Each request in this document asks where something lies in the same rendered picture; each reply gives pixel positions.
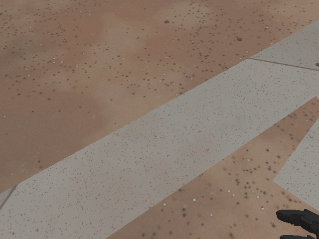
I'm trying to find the robot right hand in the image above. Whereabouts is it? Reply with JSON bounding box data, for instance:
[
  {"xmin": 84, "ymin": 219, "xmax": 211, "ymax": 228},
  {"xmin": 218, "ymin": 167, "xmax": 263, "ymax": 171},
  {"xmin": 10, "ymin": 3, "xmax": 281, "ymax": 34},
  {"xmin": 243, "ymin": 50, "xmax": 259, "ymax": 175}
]
[{"xmin": 276, "ymin": 209, "xmax": 319, "ymax": 239}]

